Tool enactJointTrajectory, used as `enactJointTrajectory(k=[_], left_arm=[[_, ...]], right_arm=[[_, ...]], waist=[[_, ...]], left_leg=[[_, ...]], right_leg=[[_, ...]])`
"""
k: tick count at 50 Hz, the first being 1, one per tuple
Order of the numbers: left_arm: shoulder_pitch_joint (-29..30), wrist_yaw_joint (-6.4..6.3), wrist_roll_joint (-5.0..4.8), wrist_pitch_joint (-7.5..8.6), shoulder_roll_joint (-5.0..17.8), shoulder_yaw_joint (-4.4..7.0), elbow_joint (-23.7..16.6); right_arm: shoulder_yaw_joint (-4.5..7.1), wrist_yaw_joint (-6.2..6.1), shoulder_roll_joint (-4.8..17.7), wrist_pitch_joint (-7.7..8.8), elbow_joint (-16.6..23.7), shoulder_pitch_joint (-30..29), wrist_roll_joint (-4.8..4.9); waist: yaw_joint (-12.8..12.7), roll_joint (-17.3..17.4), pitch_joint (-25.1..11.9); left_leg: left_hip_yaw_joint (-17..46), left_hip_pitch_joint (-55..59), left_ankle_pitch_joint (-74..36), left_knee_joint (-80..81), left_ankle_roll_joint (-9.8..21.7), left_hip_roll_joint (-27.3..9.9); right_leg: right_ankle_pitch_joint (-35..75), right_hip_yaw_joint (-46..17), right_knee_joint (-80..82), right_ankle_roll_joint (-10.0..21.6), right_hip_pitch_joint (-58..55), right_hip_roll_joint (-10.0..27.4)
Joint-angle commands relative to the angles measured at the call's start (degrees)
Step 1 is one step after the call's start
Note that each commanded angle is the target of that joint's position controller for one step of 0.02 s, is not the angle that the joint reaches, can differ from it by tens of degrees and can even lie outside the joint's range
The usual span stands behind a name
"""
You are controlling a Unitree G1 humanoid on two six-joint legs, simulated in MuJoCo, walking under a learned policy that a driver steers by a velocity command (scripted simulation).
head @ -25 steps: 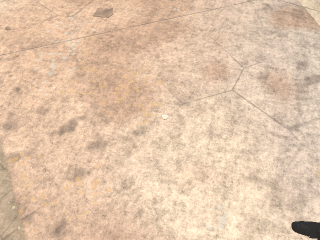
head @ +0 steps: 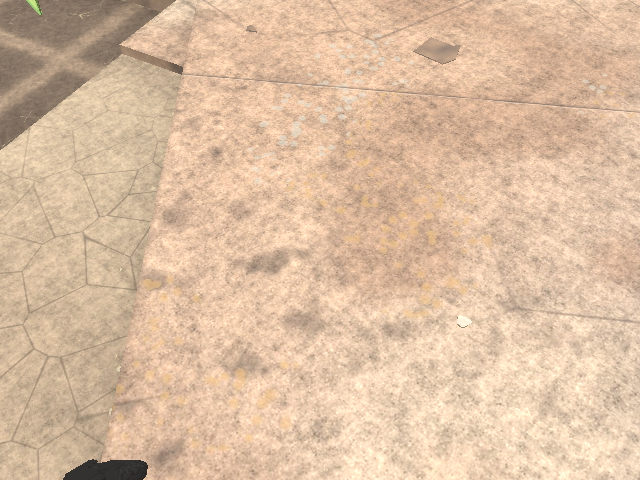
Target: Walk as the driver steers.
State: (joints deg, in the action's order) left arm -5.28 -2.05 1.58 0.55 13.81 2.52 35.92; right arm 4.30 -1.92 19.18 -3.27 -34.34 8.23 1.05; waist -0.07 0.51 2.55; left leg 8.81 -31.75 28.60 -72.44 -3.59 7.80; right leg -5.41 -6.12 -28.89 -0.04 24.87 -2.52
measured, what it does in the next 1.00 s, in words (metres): walks ahead: left foot, then right foot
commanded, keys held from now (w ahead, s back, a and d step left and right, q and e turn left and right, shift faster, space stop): shift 0.18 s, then w+shift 0.32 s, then shift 0.50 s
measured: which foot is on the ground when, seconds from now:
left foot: up 0.00-0.20, down 0.22-0.60, up 0.62-1.00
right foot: down 0.00-0.24, up 0.26-0.58, down 0.60-1.00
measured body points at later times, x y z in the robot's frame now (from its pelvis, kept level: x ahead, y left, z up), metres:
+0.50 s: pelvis +0.07 -0.02 +0.02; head +0.06 -0.01 +0.47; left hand +0.21 +0.26 -0.07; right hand +0.13 -0.30 -0.09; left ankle +0.00 +0.11 -0.73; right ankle +0.17 -0.17 -0.68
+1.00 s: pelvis +0.24 -0.07 +0.01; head +0.26 -0.07 +0.46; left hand +0.29 +0.20 -0.12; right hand +0.42 -0.30 -0.09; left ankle +0.34 +0.06 -0.71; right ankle +0.17 -0.16 -0.73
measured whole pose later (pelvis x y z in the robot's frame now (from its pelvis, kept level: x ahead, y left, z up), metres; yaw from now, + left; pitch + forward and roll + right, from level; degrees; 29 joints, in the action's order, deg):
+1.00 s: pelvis +0.24 -0.07 +0.01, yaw +3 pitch +2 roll -2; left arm -15.9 -0.4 -0.5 2.2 14.0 1.7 47.4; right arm 1.9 0.0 13.2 1.8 -40.8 8.0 -0.4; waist -2.5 2.0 0.6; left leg 1.6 -27.7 3.4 -32.5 -0.2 -2.0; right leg -17.1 3.0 -21.2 3.1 6.0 -3.8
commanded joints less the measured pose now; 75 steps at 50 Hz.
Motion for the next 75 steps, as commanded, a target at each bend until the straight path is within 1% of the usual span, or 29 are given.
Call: enactJointTrajectory(k=[1,9,11,13,14,20,21,25,27,28,30,31,32,35,43,47,51,52,53,55,58,61,64,68,69,71,73,74,75], left_arm=[[3.9,-0.35,-0.44,-0.67,7.4,1.44,-4.7],[-3.6,0.05,-1.93,-1.8,8.8,2.21,-0.8],[-6.2,0.52,-2.0,-1.04,7.4,1.67,0.3],[4.4,0.88,-3.43,1.15,8.3,2.27,-4.8],[4.1,0.93,-4.36,1.89,11.0,3.66,-4.5],[-2.6,2.43,-2.14,3.77,5.6,2.62,-0.1],[-1.9,4.83,2.29,0.96,5.4,2.3,-0.1],[1.5,6.67,-0.58,-0.73,6.6,2.21,-1.6],[-0.3,5.79,0.07,-0.12,6.9,2.14,-1.1],[-2.6,4.15,-4.46,2.66,6.6,1.95,-0.6],[-15.2,2.61,-3.42,4.77,10.5,3.23,3.4],[-20.5,2.2,-1.49,4.83,18.5,4.72,3.4],[-24.0,2.89,-1.33,4.87,18.5,4.94,4.3],[-13.1,3.41,-1.45,4.67,10.6,2.19,2.8],[-8.1,1.37,-1.14,3.75,8.4,1.08,5.7],[-10.3,1.36,-1.87,2.52,9.7,1.47,8.1],[-10.3,1.45,-2.47,1.9,8.0,0.97,9.6],[-13.7,1.63,-0.77,2.67,6.8,0.54,9.3],[-18.5,1.69,-0.36,2.89,3.7,-0.53,10.7],[-13.3,1.67,-1.08,1.07,4.4,-0.51,10.2],[-12.1,1.09,-0.31,-1.82,5.9,-0.21,11.2],[-15.6,1.22,-1.86,-1.34,9.0,0.83,12.5],[-17.5,0.77,-2.68,2.15,13.6,2.44,13.4],[-22.4,1.73,-2.51,3.84,9.6,2.08,14.9],[-22.1,2.61,2.31,3.64,10.9,2.68,15.6],[-16.6,3.22,0.61,3.52,10.4,2.7,15.2],[-14.2,3.14,-1.1,3.84,11.2,2.74,15.0],[-10.5,2.99,-0.22,4.08,9.5,2.01,13.0],[-11.2,2.73,-1.01,4.27,2.5,0.65,9.3]], right_arm=[[-0.11,0.08,1.6,0.0,2.8,3.7,-0.77],[-0.86,1.48,0.6,0.96,-0.3,4.9,-0.74],[-1.06,1.64,1.1,1.19,-1.5,9.8,-2.05],[2.42,1.78,12.2,2.55,-3.4,14.8,-2.42],[1.52,0.91,10.0,4.13,-2.8,10.3,-2.72],[-0.38,0.83,3.0,7.34,-3.1,9.0,-0.64],[0.48,2.14,5.6,6.84,-4.6,11.4,-2.9],[1.45,3.02,7.1,6.88,-4.6,11.2,-2.34],[1.59,2.75,7.3,6.88,-5.8,13.1,-2.82],[1.08,2.13,6.1,6.31,-6.3,12.5,2.28],[-0.29,1.55,2.7,5.75,-6.8,13.9,0.25],[-1.74,1.27,-1.8,6.7,-3.8,15.1,-1.89],[-1.11,0.86,0.3,7.98,-3.4,14.6,-1.16],[0.02,1.3,4.0,7.56,-3.9,8.8,-0.27],[-1.54,1.13,-2.8,5.6,-4.1,4.4,-1.38],[-1.08,1.66,-1.2,5.59,-3.2,0.5,-1.28],[0.14,1.56,1.6,6.14,-3.8,3.2,-2.26],[1.04,0.96,5.6,6.1,-3.5,4.4,-2.74],[0.38,0.57,2.7,5.45,-4.1,5.6,-2.88],[-1.46,0.79,-3.3,4.14,-4.5,3.0,-1.76],[-0.47,1.62,0.0,3.78,-3.4,-4.5,-1.48],[0.83,1.27,2.7,3.85,-3.7,-2.9,0.11],[-0.11,2.11,-1.5,7.61,-0.5,-11.2,1.84],[-0.54,3.93,-1.7,10.27,1.4,-15.1,1.5],[-0.78,5.21,-1.4,8.17,1.5,-15.3,-4.55],[-0.56,6.09,-2.5,6.42,-0.5,-6.7,-3.92],[1.89,4.64,2.1,5.92,-7.7,14.0,-3.73],[3.51,3.18,7.6,6.14,-9.9,26.9,-4.5],[3.35,2.58,12.5,7.06,-9.7,28.4,-5.43]], waist=[[1.9,-5.4,-7.5],[0.0,-11.8,-8.6],[1.8,-7.5,-10.4],[7.2,14.6,-1.0],[4.2,11.4,3.8],[1.1,8.1,-1.3],[1.3,7.8,-2.5],[2.5,11.3,0.3],[2.4,8.8,1.5],[0.6,5.8,4.0],[-4.0,-0.2,-4.7],[-3.9,-16.8,-11.9],[-4.8,-20.9,-14.3],[-1.7,-6.4,-4.8],[0.7,-5.9,-5.4],[-1.1,-5.5,-6.0],[0.9,-1.7,-7.1],[-1.2,3.5,-11.2],[-2.3,9.1,-16.9],[-1.2,9.2,-14.9],[-3.2,5.5,-7.6],[-2.7,0.3,-1.8],[-5.2,-9.6,8.5],[-7.0,-6.1,6.7],[-7.4,-8.8,5.0],[-1.8,-11.9,2.2],[8.7,-4.0,-5.9],[16.4,6.0,-12.5],[12.9,19.4,-17.0]], left_leg=[[-5.1,2.0,-4.6,3.0,-1.3,-3.2],[-8.4,18.9,-12.5,42.9,3.8,-5.3],[-4.9,33.1,-4.5,45.1,7.9,-8.4],[29.2,25.8,30.7,65.7,20.0,-29.0],[29.9,23.9,25.6,67.1,20.1,-29.0],[8.2,22.7,1.2,64.7,13.8,-19.5],[5.1,20.1,3.2,66.3,13.1,-16.3],[3.4,16.0,3.1,68.0,12.1,-18.1],[4.2,18.0,0.6,65.2,12.8,-20.0],[5.4,18.6,-7.0,60.8,13.4,-22.1],[-0.7,16.4,-19.6,41.5,10.4,-16.2],[-7.4,0.2,-7.6,19.7,5.3,-8.3],[-4.4,-9.9,4.3,7.3,3.0,-4.6],[-4.8,-11.5,-5.9,3.4,3.7,-12.1],[-7.4,2.6,-23.0,28.2,1.6,-11.6],[-7.2,6.3,-25.3,36.5,2.3,-10.1],[-6.4,18.8,-41.4,49.3,6.9,-10.1],[-1.1,29.3,-62.4,44.5,9.9,-16.0],[5.3,37.8,-65.5,42.5,17.0,-22.1],[9.0,32.0,-50.5,46.6,18.9,-23.6],[1.9,18.7,-30.1,47.2,10.9,-16.0],[-3.3,12.2,7.4,46.6,8.1,-9.9],[-10.8,-9.6,-9.6,33.3,6.4,-7.4],[-8.6,-24.6,-5.2,28.0,8.2,-12.2],[-13.2,-15.8,-7.5,31.9,8.0,-9.0],[-16.6,9.5,-12.9,37.0,8.9,-4.9],[-16.3,40.6,-15.0,39.0,10.2,-2.7],[-2.2,54.2,2.1,43.7,11.2,-14.9],[28.5,52.3,29.6,59.9,12.5,-30.1]], right_leg=[[1.7,-9.9,10.7,9.5,-5.4,9.8],[-9.8,-12.2,10.5,11.0,-8.4,12.7],[-31.6,-7.3,7.6,4.1,5.3,8.3],[-22.2,5.8,-19.6,-1.5,23.3,0.4],[-16.8,1.3,-26.2,-0.7,26.9,3.8],[1.1,5.8,-27.5,-2.2,19.3,5.7],[-1.7,8.9,-24.3,-2.7,14.2,4.7],[-3.5,10.0,-8.9,-1.6,1.6,4.8],[-9.2,10.3,-4.2,0.1,-2.5,4.4],[-5.9,7.0,-0.2,1.7,-2.7,5.7],[-3.7,4.7,3.5,3.3,-19.7,6.8],[3.2,-14.3,5.1,8.5,-35.3,20.3],[-1.0,-30.7,11.8,14.7,-37.5,25.2],[5.7,-13.7,12.1,12.1,-23.9,19.7],[34.8,4.9,13.4,10.7,-15.4,12.8],[32.3,3.1,11.0,11.3,-18.4,14.5],[23.0,2.6,2.2,7.1,-17.2,10.6],[13.1,4.4,-2.5,4.2,-11.8,6.5],[-2.8,5.3,-7.3,0.8,-5.8,4.1],[-20.9,3.9,-8.3,-1.3,-5.1,4.0],[-11.0,4.5,4.1,-0.4,-12.4,4.2],[-33.8,1.8,6.6,6.0,-7.6,6.3],[-38.4,-18.4,21.8,14.4,-20.8,21.4],[-18.1,-14.4,19.3,14.2,-38.8,22.5],[-13.6,-8.5,19.5,12.5,-35.1,17.4],[4.3,-0.3,16.8,9.4,-19.9,14.0],[23.4,6.1,-3.3,6.9,-4.8,10.2],[8.9,8.0,-24.5,5.3,8.4,5.9],[-26.1,1.9,-41.8,5.8,16.8,-1.1]])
